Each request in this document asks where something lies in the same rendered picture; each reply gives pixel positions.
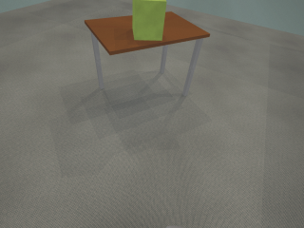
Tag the table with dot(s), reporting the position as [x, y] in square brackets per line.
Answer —
[116, 36]

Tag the carton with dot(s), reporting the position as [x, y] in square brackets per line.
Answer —
[148, 19]

